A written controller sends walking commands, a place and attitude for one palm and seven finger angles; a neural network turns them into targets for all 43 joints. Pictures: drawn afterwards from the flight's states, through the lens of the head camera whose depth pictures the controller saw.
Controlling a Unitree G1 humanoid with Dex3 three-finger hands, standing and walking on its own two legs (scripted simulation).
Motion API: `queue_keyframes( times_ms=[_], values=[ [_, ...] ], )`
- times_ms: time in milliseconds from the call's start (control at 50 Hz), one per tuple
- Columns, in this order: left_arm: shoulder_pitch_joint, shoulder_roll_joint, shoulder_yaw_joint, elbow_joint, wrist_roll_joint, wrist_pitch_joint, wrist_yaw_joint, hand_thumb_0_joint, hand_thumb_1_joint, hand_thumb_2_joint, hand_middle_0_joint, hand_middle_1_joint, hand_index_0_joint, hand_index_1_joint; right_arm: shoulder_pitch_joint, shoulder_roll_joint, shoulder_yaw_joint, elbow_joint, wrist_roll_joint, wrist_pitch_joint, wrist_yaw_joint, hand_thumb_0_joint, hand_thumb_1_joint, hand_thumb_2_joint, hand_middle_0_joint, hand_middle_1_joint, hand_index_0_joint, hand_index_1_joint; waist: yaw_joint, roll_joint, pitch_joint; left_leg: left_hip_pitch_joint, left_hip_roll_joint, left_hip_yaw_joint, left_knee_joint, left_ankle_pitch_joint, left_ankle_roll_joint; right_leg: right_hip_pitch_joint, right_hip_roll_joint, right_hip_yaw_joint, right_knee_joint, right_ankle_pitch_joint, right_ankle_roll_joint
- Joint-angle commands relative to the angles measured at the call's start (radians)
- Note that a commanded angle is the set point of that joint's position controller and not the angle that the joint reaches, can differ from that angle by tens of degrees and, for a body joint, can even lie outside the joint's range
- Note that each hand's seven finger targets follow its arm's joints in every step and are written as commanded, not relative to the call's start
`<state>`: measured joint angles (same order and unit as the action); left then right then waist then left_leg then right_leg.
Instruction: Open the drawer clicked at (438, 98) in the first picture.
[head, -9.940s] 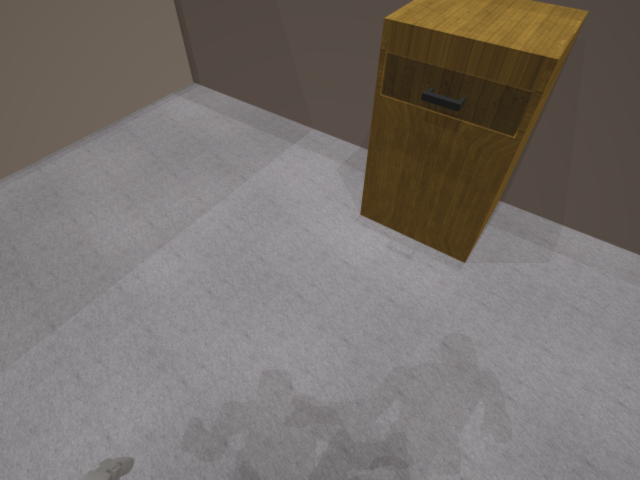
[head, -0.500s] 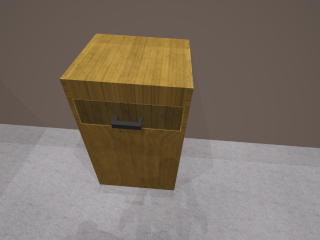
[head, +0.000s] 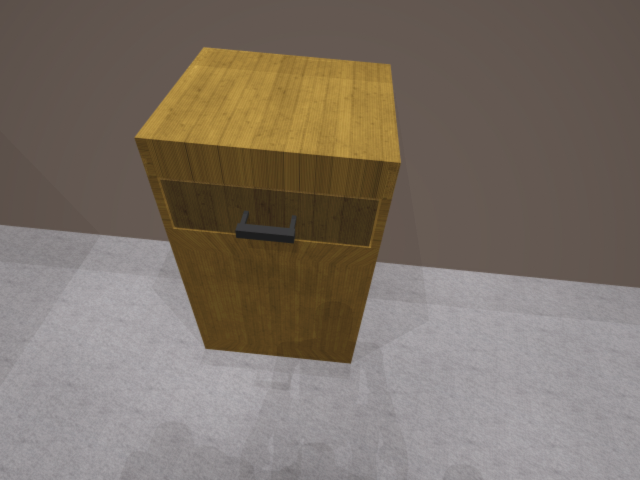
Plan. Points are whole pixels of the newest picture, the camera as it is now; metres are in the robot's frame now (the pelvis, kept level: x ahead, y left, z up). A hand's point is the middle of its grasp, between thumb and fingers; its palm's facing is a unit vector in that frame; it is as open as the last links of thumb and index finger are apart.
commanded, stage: come to a stop and stand still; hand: left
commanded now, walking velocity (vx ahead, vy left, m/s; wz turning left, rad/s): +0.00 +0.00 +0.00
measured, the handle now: (267, 225) +0.62 +0.14 -0.11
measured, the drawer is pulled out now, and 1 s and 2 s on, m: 0.00 0.00 0.00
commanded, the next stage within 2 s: look again from close up in 0.20 s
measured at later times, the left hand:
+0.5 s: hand out of the picture -0.07 +0.15 -0.18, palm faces +0.06 -0.99 -0.14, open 7.3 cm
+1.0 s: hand out of the picture -0.05 +0.14 -0.18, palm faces +0.06 -0.99 -0.13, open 7.3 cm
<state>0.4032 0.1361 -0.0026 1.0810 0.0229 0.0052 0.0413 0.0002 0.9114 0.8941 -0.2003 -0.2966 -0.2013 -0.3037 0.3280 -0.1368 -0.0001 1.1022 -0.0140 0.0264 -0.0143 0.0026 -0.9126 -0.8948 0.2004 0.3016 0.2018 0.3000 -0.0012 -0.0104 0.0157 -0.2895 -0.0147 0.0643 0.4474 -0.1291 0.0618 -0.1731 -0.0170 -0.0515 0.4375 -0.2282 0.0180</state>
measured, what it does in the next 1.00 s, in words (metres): stands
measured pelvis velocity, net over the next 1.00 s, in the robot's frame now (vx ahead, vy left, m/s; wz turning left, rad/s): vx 0.00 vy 0.00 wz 0.00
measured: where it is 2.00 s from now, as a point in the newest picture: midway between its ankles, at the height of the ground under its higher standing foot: outside the picture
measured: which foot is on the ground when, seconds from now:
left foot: down 0.00-1.00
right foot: down 0.00-1.00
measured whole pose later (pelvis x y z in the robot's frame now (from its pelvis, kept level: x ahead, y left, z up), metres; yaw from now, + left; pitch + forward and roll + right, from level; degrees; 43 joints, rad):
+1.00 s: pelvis +0.00 +0.00 +0.00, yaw +0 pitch -1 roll -1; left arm 0.43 0.09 0.01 1.09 0.03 -0.01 0.04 0.00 0.91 0.89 -0.20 -0.30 -0.20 -0.30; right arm 0.34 -0.10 -0.01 1.11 -0.02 0.02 -0.02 0.00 -0.91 -0.89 0.20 0.30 0.20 0.30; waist 0.00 -0.01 -0.02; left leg -0.31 -0.02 0.06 0.45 -0.14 0.05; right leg -0.21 -0.02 -0.05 0.45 -0.26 0.01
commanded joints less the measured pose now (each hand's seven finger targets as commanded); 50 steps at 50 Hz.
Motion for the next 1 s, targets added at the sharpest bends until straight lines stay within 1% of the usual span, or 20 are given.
queue_keyframes(
  times_ms=[0, 20, 100, 180, 220, 280, 340, 400, 440, 480, 520, 540, 620, 660, 820, 880, 900, 920, 940, 980],
  values=[
    [0.104, 0.062, 0.012, -0.020, 0.003, -0.010, 0.006, 0.000, 0.900, 0.900, -0.200, -0.300, -0.200, -0.300, 0.025, -0.119, -0.031, -0.040, 0.002, -0.016, -0.007, 0.000, -0.900, -0.900, 0.200, 0.300, 0.200, 0.300, 0.008, 0.044, 0.084, -0.049, 0.126, -0.190, -0.194, -0.347, -0.023, -0.069, -0.051, 0.069, -0.085, -0.108, -0.036],
    [0.110, 0.060, 0.013, -0.016, 0.004, -0.011, 0.006, 0.000, 0.900, 0.900, -0.200, -0.300, -0.200, -0.300, 0.028, -0.113, -0.032, -0.040, 0.003, -0.016, -0.006, 0.000, -0.900, -0.900, 0.200, 0.300, 0.200, 0.300, 0.007, 0.036, 0.081, -0.048, 0.124, -0.187, -0.193, -0.341, -0.023, -0.071, -0.053, 0.068, -0.086, -0.111, -0.038],
    [0.125, 0.050, 0.014, -0.007, 0.006, -0.009, 0.007, 0.000, 0.900, 0.900, -0.200, -0.300, -0.200, -0.300, 0.028, -0.114, -0.034, -0.038, 0.002, -0.014, -0.007, 0.000, -0.900, -0.900, 0.200, 0.300, 0.200, 0.300, 0.009, 0.048, 0.088, -0.049, 0.130, -0.195, -0.211, -0.368, -0.023, -0.083, -0.046, 0.060, -0.074, -0.111, -0.034],
    [0.142, 0.042, 0.015, -0.002, 0.008, -0.010, 0.008, 0.000, 0.900, 0.900, -0.200, -0.300, -0.200, -0.300, 0.026, -0.111, -0.037, -0.041, 0.003, -0.014, -0.007, 0.000, -0.900, -0.900, 0.200, 0.300, 0.200, 0.300, 0.010, 0.031, 0.084, -0.051, 0.130, -0.197, -0.216, -0.371, -0.023, -0.086, -0.046, 0.061, -0.074, -0.115, -0.034],
    [0.146, 0.043, 0.016, -0.001, 0.009, -0.010, 0.008, 0.000, 0.900, 0.900, -0.200, -0.300, -0.200, -0.300, 0.025, -0.106, -0.037, -0.037, 0.002, -0.011, -0.006, 0.000, -0.900, -0.900, 0.200, 0.300, 0.200, 0.300, 0.009, 0.011, 0.108, -0.062, 0.120, -0.186, -0.207, -0.371, -0.027, -0.108, -0.052, 0.072, -0.093, -0.156, -0.035],
    [0.147, 0.042, 0.017, -0.001, 0.008, -0.013, 0.008, 0.000, 0.900, 0.900, -0.200, -0.300, -0.200, -0.300, 0.030, -0.098, -0.036, -0.038, 0.002, -0.013, -0.006, 0.000, -0.900, -0.900, 0.200, 0.300, 0.200, 0.300, 0.005, 0.018, 0.089, -0.028, 0.116, -0.180, -0.193, -0.333, -0.027, -0.125, -0.056, 0.081, -0.099, -0.149, -0.037],
    [0.142, 0.047, 0.019, -0.002, 0.009, -0.012, 0.009, 0.000, 0.900, 0.900, -0.200, -0.300, -0.200, -0.300, 0.038, -0.098, -0.035, -0.035, 0.003, -0.010, -0.005, 0.000, -0.900, -0.900, 0.200, 0.300, 0.200, 0.300, 0.002, 0.006, 0.102, -0.034, 0.114, -0.180, -0.191, -0.346, -0.030, -0.140, -0.055, 0.085, -0.108, -0.183, -0.037],
    [0.155, 0.042, 0.021, 0.001, 0.009, -0.010, 0.008, 0.000, 0.900, 0.900, -0.200, -0.300, -0.200, -0.300, 0.036, -0.096, -0.035, -0.037, 0.000, -0.009, -0.005, 0.000, -0.900, -0.900, 0.200, 0.300, 0.200, 0.300, 0.007, 0.025, 0.114, -0.052, 0.108, -0.179, -0.198, -0.362, -0.032, -0.146, -0.051, 0.082, -0.106, -0.203, -0.037],
    [0.162, 0.046, 0.021, 0.000, 0.009, -0.011, 0.008, 0.000, 0.900, 0.900, -0.200, -0.300, -0.200, -0.300, 0.037, -0.096, -0.035, -0.039, 0.001, -0.010, -0.005, 0.000, -0.900, -0.900, 0.200, 0.300, 0.200, 0.300, 0.008, 0.037, 0.095, -0.042, 0.109, -0.180, -0.194, -0.352, -0.030, -0.133, -0.051, 0.082, -0.102, -0.182, -0.038],
    [0.163, 0.039, 0.020, 0.002, 0.007, -0.013, 0.007, 0.000, 0.900, 0.900, -0.200, -0.300, -0.200, -0.300, 0.036, -0.088, -0.035, -0.038, 0.000, -0.012, -0.006, 0.000, -0.900, -0.900, 0.200, 0.300, 0.200, 0.300, 0.009, 0.030, 0.087, -0.039, 0.105, -0.173, -0.182, -0.328, -0.031, -0.131, -0.056, 0.087, -0.107, -0.172, -0.040],
    [0.152, 0.036, 0.020, -0.001, 0.006, -0.016, 0.008, 0.000, 0.900, 0.900, -0.200, -0.300, -0.200, -0.300, 0.044, -0.081, -0.033, -0.036, 0.001, -0.014, -0.006, 0.000, -0.900, -0.900, 0.200, 0.300, 0.200, 0.300, 0.002, 0.014, 0.083, -0.019, 0.105, -0.168, -0.169, -0.290, -0.032, -0.140, -0.061, 0.095, -0.111, -0.158, -0.043],
    [0.148, 0.039, 0.020, -0.003, 0.006, -0.016, 0.008, 0.000, 0.900, 0.900, -0.200, -0.300, -0.200, -0.300, 0.049, -0.083, -0.033, -0.033, 0.002, -0.014, -0.006, 0.000, -0.900, -0.900, 0.200, 0.300, 0.200, 0.300, 0.002, 0.011, 0.077, -0.012, 0.110, -0.171, -0.168, -0.295, -0.031, -0.141, -0.061, 0.091, -0.111, -0.159, -0.041],
    [0.147, 0.037, 0.021, -0.002, 0.006, -0.015, 0.008, 0.000, 0.900, 0.900, -0.200, -0.300, -0.200, -0.300, 0.051, -0.076, -0.033, -0.031, 0.000, -0.011, -0.006, 0.000, -0.900, -0.900, 0.200, 0.300, 0.200, 0.300, 0.002, 0.003, 0.106, -0.033, 0.098, -0.164, -0.157, -0.300, -0.035, -0.163, -0.064, 0.101, -0.131, -0.212, -0.043],
    [0.144, 0.036, 0.021, -0.004, 0.005, -0.015, 0.009, 0.000, 0.900, 0.900, -0.200, -0.300, -0.200, -0.300, 0.058, -0.073, -0.031, -0.029, 0.000, -0.011, -0.006, 0.000, -0.900, -0.900, 0.200, 0.300, 0.200, 0.300, 0.000, 0.012, 0.101, -0.026, 0.101, -0.166, -0.155, -0.291, -0.034, -0.164, -0.062, 0.100, -0.124, -0.196, -0.042],
    [0.147, 0.033, 0.023, -0.005, 0.004, -0.017, 0.008, 0.000, 0.900, 0.900, -0.200, -0.300, -0.200, -0.300, 0.065, -0.063, -0.030, -0.024, -0.001, -0.014, -0.007, 0.000, -0.900, -0.900, 0.200, 0.300, 0.200, 0.300, 0.005, 0.027, 0.096, -0.047, 0.101, -0.169, -0.155, -0.293, -0.033, -0.140, -0.060, 0.095, -0.116, -0.177, -0.046],
    [0.141, 0.026, 0.021, -0.008, 0.003, -0.019, 0.009, 0.000, 0.900, 0.900, -0.200, -0.300, -0.200, -0.300, 0.065, -0.063, -0.029, -0.025, 0.001, -0.019, -0.008, 0.000, -0.900, -0.900, 0.200, 0.300, 0.200, 0.300, 0.004, 0.035, 0.080, -0.028, 0.109, -0.174, -0.156, -0.269, -0.030, -0.126, -0.060, 0.088, -0.103, -0.123, -0.045],
    [0.144, 0.023, 0.020, -0.002, 0.004, -0.020, 0.007, 0.000, 0.900, 0.900, -0.200, -0.300, -0.200, -0.300, 0.071, -0.062, -0.028, -0.019, -0.001, -0.019, -0.009, 0.000, -0.900, -0.900, 0.200, 0.300, 0.200, 0.300, 0.003, 0.028, 0.069, -0.024, 0.111, -0.178, -0.167, -0.306, -0.030, -0.120, -0.055, 0.082, -0.105, -0.153, -0.043],
    [0.149, 0.023, 0.022, 0.001, 0.006, -0.018, 0.005, 0.000, 0.900, 0.900, -0.200, -0.300, -0.200, -0.300, 0.072, -0.069, -0.031, -0.017, -0.004, -0.017, -0.010, 0.000, -0.900, -0.900, 0.200, 0.300, 0.200, 0.300, 0.004, 0.033, 0.073, -0.029, 0.110, -0.180, -0.175, -0.361, -0.029, -0.125, -0.047, 0.076, -0.100, -0.204, -0.042],
    [0.156, 0.026, 0.024, -0.001, 0.008, -0.015, 0.004, 0.000, 0.900, 0.900, -0.200, -0.300, -0.200, -0.300, 0.074, -0.078, -0.035, -0.017, -0.004, -0.016, -0.010, 0.000, -0.900, -0.900, 0.200, 0.300, 0.200, 0.300, 0.004, 0.047, 0.059, -0.024, 0.119, -0.190, -0.186, -0.414, -0.025, -0.124, -0.037, 0.067, -0.084, -0.240, -0.043],
    [0.171, 0.020, 0.030, 0.003, 0.013, -0.009, -0.001, 0.000, 0.900, 0.900, -0.200, -0.300, -0.200, -0.300, 0.064, -0.088, -0.042, -0.019, -0.008, -0.012, -0.011, 0.000, -0.900, -0.900, 0.200, 0.300, 0.200, 0.300, 0.014, 0.064, 0.082, -0.073, 0.135, -0.207, -0.226, -0.518, -0.014, -0.114, -0.019, 0.038, -0.053, -0.286, -0.042]
  ],
)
